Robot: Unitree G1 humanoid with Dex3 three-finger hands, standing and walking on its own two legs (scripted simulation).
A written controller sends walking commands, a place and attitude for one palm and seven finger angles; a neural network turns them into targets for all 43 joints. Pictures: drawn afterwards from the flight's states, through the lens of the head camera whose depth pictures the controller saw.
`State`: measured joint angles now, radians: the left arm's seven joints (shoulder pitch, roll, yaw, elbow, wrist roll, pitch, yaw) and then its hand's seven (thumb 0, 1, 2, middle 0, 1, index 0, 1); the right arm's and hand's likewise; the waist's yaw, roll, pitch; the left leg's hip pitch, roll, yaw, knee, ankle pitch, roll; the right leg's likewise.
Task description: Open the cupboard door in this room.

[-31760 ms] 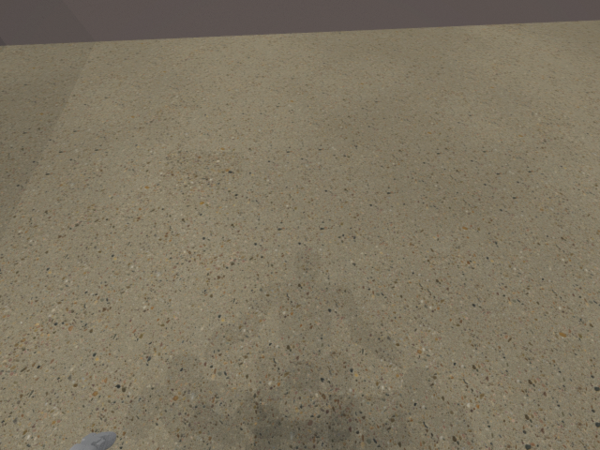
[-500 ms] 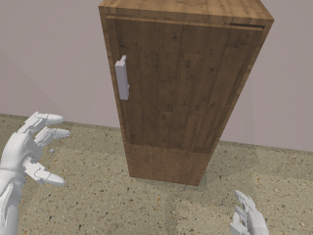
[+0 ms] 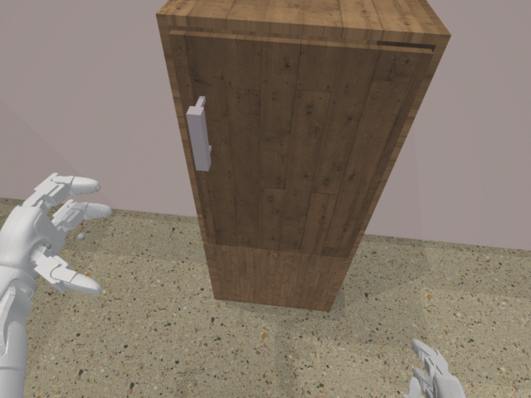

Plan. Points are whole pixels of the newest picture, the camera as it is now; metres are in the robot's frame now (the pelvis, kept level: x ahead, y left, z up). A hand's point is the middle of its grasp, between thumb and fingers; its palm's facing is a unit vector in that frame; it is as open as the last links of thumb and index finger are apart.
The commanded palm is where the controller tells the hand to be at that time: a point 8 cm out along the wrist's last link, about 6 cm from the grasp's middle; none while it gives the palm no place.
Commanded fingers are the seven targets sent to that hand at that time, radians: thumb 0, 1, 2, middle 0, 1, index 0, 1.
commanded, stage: raise the hand with hooked fingers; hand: left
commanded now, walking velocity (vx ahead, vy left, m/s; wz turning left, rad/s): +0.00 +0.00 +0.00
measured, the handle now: (202, 133) +0.55 +0.16 +0.10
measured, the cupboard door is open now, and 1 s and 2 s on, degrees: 0 0 0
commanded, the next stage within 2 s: move the hooked fingers beside the handle in 0.18 s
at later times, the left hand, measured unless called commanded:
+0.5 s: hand (87, 224) +0.31 +0.27 +0.12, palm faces +0.01 -1.00 -0.03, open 14.0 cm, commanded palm +0.29 +0.31 +0.12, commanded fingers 0.00 -0.50 0.30 -0.30 -1.20 -0.30 -1.20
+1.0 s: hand (117, 186) +0.38 +0.26 +0.12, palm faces -0.02 -1.00 -0.01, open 14.0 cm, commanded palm +0.36 +0.30 +0.11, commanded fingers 0.00 -0.50 0.30 -0.30 -1.20 -0.30 -1.20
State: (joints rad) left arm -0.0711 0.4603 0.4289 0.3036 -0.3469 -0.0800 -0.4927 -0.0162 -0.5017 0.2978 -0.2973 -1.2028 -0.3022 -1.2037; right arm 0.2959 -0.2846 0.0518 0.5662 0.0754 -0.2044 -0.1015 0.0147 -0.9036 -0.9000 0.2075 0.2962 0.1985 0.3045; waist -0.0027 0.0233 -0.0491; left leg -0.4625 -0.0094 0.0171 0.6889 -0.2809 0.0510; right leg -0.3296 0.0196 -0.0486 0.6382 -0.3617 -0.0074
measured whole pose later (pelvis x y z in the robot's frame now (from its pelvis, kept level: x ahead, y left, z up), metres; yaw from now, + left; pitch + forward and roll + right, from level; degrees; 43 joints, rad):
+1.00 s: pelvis +0.01 -0.01 +0.00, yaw -1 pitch +7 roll -2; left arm -0.43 0.52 0.43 0.72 -0.29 -0.16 -0.50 -0.02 -0.50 0.30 -0.30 -1.20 -0.30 -1.20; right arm 0.35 -0.29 0.04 0.61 0.08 -0.10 -0.09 0.01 -0.90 -0.90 0.21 0.30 0.20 0.30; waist -0.05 0.02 -0.07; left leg -0.54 0.00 0.02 0.72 -0.30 0.04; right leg -0.41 0.03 -0.04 0.67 -0.38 -0.02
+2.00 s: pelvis +0.01 +0.00 -0.02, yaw -3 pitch +16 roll -3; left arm -0.95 0.66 0.44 1.21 -0.12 -0.27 -0.38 -0.02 -0.50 0.30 -0.30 -1.20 -0.30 -1.20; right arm 0.44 -0.30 0.04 0.64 0.03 0.03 -0.05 0.01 -0.91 -0.90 0.21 0.30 0.20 0.30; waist -0.17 0.01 -0.09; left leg -0.77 0.03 0.03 0.83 -0.34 0.04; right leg -0.64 0.05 -0.03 0.77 -0.41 -0.01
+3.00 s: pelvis +0.02 +0.00 -0.02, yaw -3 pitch +16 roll -3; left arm -0.90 0.59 0.40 1.15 -0.15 -0.27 -0.35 -0.02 -0.50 0.30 -0.29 -1.21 -0.30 -1.20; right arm 0.45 -0.29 0.03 0.64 0.04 0.05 -0.04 0.01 -0.91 -0.90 0.21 0.30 0.20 0.30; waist -0.15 0.02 -0.10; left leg -0.77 0.03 0.03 0.85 -0.35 0.05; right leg -0.63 0.05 -0.03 0.77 -0.42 -0.01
